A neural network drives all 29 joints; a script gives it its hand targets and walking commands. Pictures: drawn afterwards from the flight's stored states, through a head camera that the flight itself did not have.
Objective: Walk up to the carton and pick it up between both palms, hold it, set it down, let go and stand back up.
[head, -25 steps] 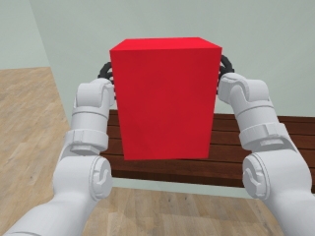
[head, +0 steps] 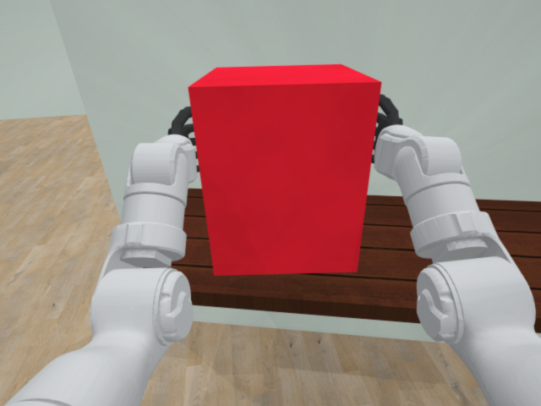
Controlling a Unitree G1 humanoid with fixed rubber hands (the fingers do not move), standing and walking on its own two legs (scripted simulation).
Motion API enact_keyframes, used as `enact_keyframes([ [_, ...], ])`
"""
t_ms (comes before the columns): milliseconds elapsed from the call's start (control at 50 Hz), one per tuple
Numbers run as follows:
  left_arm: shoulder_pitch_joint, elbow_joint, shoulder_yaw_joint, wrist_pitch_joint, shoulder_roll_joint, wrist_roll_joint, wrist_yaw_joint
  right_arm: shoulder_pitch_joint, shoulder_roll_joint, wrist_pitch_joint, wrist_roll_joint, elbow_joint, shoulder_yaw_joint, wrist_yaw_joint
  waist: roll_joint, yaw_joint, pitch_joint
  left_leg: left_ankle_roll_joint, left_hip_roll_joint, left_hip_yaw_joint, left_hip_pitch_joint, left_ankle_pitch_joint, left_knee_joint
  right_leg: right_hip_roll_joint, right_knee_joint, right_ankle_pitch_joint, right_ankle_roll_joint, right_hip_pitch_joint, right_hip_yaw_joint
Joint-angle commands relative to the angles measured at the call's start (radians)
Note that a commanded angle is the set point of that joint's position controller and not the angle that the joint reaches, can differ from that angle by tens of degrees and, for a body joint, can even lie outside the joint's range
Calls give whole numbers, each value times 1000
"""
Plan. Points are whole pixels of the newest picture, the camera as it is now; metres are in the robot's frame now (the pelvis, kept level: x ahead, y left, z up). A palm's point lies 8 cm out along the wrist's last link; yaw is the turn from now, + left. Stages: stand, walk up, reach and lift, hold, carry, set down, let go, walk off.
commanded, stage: hold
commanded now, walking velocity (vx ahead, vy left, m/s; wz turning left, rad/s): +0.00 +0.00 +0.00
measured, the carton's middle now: (281, 162) +0.38 +0.01 +0.28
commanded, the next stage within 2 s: none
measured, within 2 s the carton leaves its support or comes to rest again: neither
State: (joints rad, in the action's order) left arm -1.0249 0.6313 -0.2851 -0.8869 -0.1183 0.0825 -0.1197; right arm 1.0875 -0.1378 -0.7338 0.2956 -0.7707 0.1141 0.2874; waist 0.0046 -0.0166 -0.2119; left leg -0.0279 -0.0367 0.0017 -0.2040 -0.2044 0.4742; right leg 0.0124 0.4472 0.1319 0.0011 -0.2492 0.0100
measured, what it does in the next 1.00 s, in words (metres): stands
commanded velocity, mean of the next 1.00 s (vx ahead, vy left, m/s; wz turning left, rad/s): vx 0.00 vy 0.00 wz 0.00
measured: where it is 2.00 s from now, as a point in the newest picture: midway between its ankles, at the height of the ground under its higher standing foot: outside the picture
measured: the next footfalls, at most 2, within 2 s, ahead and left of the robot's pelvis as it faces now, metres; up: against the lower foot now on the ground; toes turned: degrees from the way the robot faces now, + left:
none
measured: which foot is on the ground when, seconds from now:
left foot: down 0.00-1.00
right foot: down 0.00-1.00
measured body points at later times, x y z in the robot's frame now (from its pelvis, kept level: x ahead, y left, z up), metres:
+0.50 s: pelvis +0.00 +0.00 +0.00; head -0.11 +0.00 +0.44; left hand +0.37 +0.16 +0.30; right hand +0.38 -0.14 +0.31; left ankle +0.04 +0.14 -0.74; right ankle +0.07 -0.11 -0.74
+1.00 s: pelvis +0.00 +0.00 +0.00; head -0.11 +0.00 +0.44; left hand +0.37 +0.16 +0.30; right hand +0.38 -0.14 +0.31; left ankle +0.04 +0.14 -0.74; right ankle +0.07 -0.11 -0.74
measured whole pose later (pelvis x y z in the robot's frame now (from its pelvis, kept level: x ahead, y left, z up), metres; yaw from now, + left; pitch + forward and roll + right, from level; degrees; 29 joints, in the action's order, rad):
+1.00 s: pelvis +0.00 +0.00 +0.00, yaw +0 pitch -4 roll +0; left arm -1.03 0.64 -0.29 -0.88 -0.12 0.08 -0.12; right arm 1.09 -0.14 -0.73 0.29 -0.77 0.11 0.29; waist 0.00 -0.02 -0.21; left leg -0.03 -0.04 0.00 -0.20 -0.20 0.47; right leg 0.01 0.45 0.13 0.00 -0.25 0.01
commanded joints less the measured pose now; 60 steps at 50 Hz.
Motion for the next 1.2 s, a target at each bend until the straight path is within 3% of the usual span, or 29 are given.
enact_keyframes([
  [0, -1120, -235, 275, 140, 716, -218, 181, 1187, 747, 58, 231, 372, -238, -176, 42, -94, -452, 14, 81, -66, -114, -28, -128, 59, -142, -80, -24, 332, 29],
  [40, -1165, -269, 304, 145, 722, -235, 179, 1174, 736, 64, 223, 364, -219, -176, 72, -124, -467, -2, 80, -66, -83, -11, -117, 56, -146, -98, -21, 315, 26],
  [120, -1088, -194, 250, 135, 696, -198, 181, 1175, 735, 59, 225, 341, -240, -178, 39, -81, -434, 13, 77, -65, -115, -36, -131, 64, -147, -59, -22, 332, 29],
  [180, -1133, -251, 268, 147, 708, -208, 181, 1149, 728, 62, 225, 330, -223, -178, 74, -109, -454, 3, 81, -65, -88, -6, -126, 58, -139, -102, -25, 328, 20],
  [260, -1113, -251, 282, 142, 711, -219, 181, 1186, 743, 68, 234, 404, -248, -172, 37, -95, -481, 7, 83, -66, -96, 18, -120, 66, -136, -135, -23, 353, 23],
  [340, -1115, -233, 264, 137, 696, -209, 180, 1142, 725, 53, 222, 334, -229, -170, 42, -102, -426, 7, 81, -67, -93, -1, -126, 59, -143, -104, -26, 323, 29],
  [400, -1077, -203, 290, 136, 721, -221, 183, 1191, 723, 63, 230, 393, -236, -168, 57, -100, -457, 1, 80, -60, -89, 19, -115, 59, -143, -131, -22, 337, 28],
  [420, -1120, -249, 266, 140, 699, -217, 180, 1174, 749, 58, 242, 378, -257, -169, 24, -86, -451, 9, 87, -59, -85, 18, -115, 63, -142, -124, -29, 333, 24],
  [440, -1142, -274, 304, 141, 724, -240, 181, 1178, 727, 60, 241, 394, -246, -166, 54, -116, -470, -1, 79, -72, -77, 19, -118, 66, -139, -126, -23, 333, 26],
  [480, -1123, -219, 263, 138, 703, -212, 180, 1158, 729, 51, 236, 321, -226, -176, 55, -93, -400, 9, 79, -62, -115, -24, -131, 61, -146, -81, -22, 309, 29],
  [520, -1127, -286, 305, 147, 718, -233, 174, 1159, 748, 70, 245, 403, -251, -174, 55, -94, -531, -5, 81, -64, -70, 50, -107, 69, -128, -161, -22, 347, 19],
  [540, -1134, -265, 301, 145, 713, -235, 175, 1163, 740, 60, 228, 385, -236, -170, 38, -105, -501, -1, 86, -64, -79, 12, -111, 64, -141, -117, -26, 328, 21],
  [560, -1111, -202, 258, 137, 688, -203, 176, 1164, 732, 56, 226, 350, -235, -172, 32, -87, -435, 11, 84, -63, -106, -33, -125, 62, -143, -70, -24, 319, 19],
  [640, -1089, -222, 286, 141, 717, -219, 181, 1182, 732, 61, 232, 402, -243, -169, 42, -102, -472, 8, 89, -61, -82, 9, -113, 62, -145, -118, -27, 320, 21],
  [660, -1139, -293, 322, 149, 729, -250, 174, 1199, 741, 74, 241, 437, -254, -167, 56, -106, -525, -3, 81, -65, -65, 38, -107, 66, -133, -145, -24, 338, 21],
  [720, -1092, -209, 253, 134, 701, -197, 183, 1155, 723, 49, 231, 340, -228, -168, 46, -98, -399, 8, 85, -63, -95, -7, -126, 60, -151, -97, -26, 311, 26],
  [740, -1134, -284, 276, 139, 713, -201, 176, 1155, 743, 62, 252, 361, -250, -169, 66, -92, -457, 0, 82, -64, -79, 35, -117, 66, -131, -148, -24, 345, 24],
  [800, -1144, -250, 284, 140, 714, -208, 178, 1155, 720, 61, 231, 332, -221, -171, 78, -115, -434, -6, 78, -68, -91, -10, -126, 62, -138, -103, -19, 321, 23],
  [820, -1122, -260, 308, 140, 721, -227, 178, 1167, 736, 64, 243, 375, -245, -173, 69, -98, -488, -1, 76, -71, -95, 5, -122, 68, -128, -125, -19, 333, 30],
  [860, -1167, -279, 269, 145, 697, -210, 175, 1128, 732, 51, 240, 301, -227, -174, 71, -101, -437, -1, 79, -64, -92, -1, -128, 63, -137, -103, -23, 322, 27],
  [900, -1145, -271, 287, 143, 710, -224, 175, 1160, 739, 61, 234, 373, -242, -173, 54, -102, -473, 2, 81, -69, -101, -2, -122, 59, -130, -116, -24, 341, 25],
  [920, -1092, -200, 253, 134, 705, -201, 179, 1172, 728, 56, 223, 346, -232, -176, 37, -86, -418, 10, 82, -59, -115, -17, -129, 59, -147, -81, -24, 323, 23],
  [960, -1113, -262, 314, 145, 735, -237, 178, 1183, 737, 71, 237, 399, -252, -174, 64, -102, -511, -5, 76, -71, -87, 21, -120, 68, -127, -145, -20, 344, 21],
  [980, -1098, -240, 283, 140, 720, -221, 176, 1176, 735, 63, 239, 395, -255, -172, 38, -94, -488, 4, 82, -68, -88, 25, -119, 68, -131, -140, -24, 346, 21],
  [1000, -1119, -266, 303, 143, 731, -234, 174, 1174, 726, 64, 244, 391, -244, -168, 74, -113, -468, -6, 78, -70, -83, 35, -119, 65, -132, -153, -23, 338, 24],
  [1020, -1085, -246, 288, 134, 711, -225, 178, 1161, 739, 56, 240, 394, -259, -165, 38, -92, -477, 2, 82, -63, -73, 41, -115, 67, -135, -156, -26, 345, 22],
  [1060, -1158, -245, 291, 147, 707, -233, 179, 1178, 736, 61, 222, 355, -217, -169, 59, -113, -452, 4, 83, -60, -106, -23, -122, 60, -142, -85, -21, 310, 25],
  [1100, -1148, -254, 268, 154, 692, -230, 174, 1188, 762, 69, 236, 354, -248, -177, 36, -77, -469, 15, 82, -59, -99, -1, -118, 62, -137, -94, -26, 316, 23],
  [1180, -1133, -204, 254, 142, 697, -208, 176, 1167, 729, 63, 220, 317, -211, -179, 52, -98, -395, 8, 80, -59, -128, -45, -130, 56, -149, -60, -20, 311, 28],
])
